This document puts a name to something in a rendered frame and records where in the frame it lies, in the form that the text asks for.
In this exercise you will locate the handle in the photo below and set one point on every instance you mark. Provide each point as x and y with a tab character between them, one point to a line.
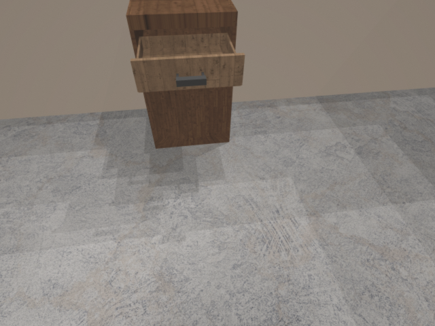
200	80

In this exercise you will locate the drawer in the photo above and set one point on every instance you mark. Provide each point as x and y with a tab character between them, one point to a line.
160	58

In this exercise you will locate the cabinet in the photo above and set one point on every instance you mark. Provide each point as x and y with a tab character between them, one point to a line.
185	117

